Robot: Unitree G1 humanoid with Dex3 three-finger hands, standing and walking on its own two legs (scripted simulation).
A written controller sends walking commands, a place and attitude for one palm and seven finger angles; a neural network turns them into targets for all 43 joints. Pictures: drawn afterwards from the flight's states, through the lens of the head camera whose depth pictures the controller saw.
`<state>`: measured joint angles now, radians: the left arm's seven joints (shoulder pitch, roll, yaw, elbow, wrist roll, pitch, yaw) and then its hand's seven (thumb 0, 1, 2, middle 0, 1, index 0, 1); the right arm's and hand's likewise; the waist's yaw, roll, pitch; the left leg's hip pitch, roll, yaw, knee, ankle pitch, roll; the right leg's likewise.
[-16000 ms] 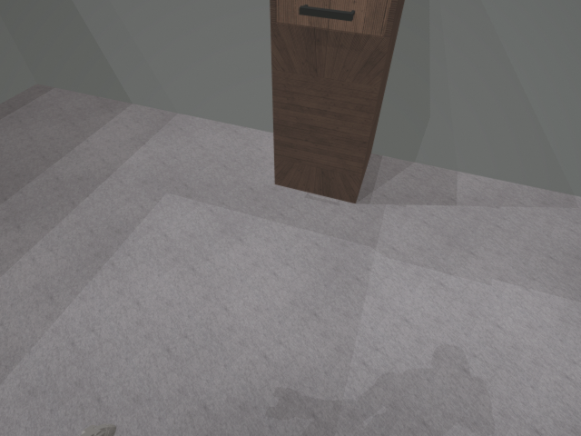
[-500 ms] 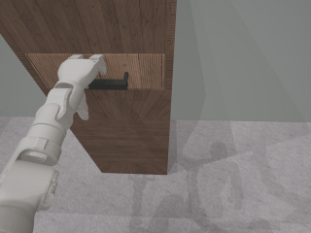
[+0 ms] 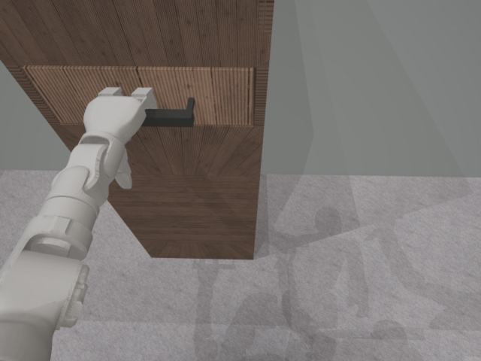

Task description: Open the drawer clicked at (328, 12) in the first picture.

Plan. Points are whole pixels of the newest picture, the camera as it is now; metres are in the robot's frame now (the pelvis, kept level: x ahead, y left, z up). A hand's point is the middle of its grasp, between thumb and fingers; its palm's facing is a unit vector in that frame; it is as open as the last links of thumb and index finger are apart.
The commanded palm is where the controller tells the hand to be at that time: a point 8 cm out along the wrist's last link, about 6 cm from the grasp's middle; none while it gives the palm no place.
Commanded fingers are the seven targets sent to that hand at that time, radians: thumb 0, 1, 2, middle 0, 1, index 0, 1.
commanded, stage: lower the fingers behind the handle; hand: left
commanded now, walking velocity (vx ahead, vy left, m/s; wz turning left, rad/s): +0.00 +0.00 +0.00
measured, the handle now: (143, 109) +0.52 +0.18 +0.11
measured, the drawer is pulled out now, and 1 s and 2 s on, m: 0.00 0.00 0.08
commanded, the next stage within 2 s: close the thumb around the handle in 0.28 s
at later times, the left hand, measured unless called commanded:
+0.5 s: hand (131, 139) +0.47 +0.20 +0.08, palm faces -0.03 -0.03 -1.00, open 13.5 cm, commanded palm +0.45 +0.20 +0.15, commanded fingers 0.00 -0.11 0.47 -0.33 -1.24 -0.33 -1.24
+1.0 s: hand (133, 138) +0.47 +0.19 +0.09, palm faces -0.05 -0.02 -1.00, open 5.7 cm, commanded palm +0.45 +0.19 +0.15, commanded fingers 0.00 0.90 0.90 -0.40 -1.35 -0.40 -1.35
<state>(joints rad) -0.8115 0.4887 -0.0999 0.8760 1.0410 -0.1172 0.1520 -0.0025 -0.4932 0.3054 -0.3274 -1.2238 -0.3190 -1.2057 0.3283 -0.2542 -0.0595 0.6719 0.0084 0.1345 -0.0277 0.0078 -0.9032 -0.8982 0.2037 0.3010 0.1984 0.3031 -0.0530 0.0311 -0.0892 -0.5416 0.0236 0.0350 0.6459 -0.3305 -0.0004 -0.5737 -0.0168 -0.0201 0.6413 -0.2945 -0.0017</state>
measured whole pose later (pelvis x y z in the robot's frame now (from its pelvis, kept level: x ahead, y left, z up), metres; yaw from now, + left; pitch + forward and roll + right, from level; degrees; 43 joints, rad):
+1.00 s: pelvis +0.01 +0.00 +0.00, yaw +0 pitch +12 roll +0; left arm -0.77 0.46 -0.11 0.85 1.03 -0.08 0.12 0.00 0.70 0.82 -0.40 -1.33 -0.41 -1.33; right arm 0.30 -0.25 -0.06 0.67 0.01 0.15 -0.03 0.01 -0.90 -0.90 0.20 0.30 0.20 0.30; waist -0.04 0.05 -0.10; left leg -0.49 0.03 0.03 0.62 -0.34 -0.01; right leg -0.52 -0.01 -0.02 0.62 -0.31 -0.01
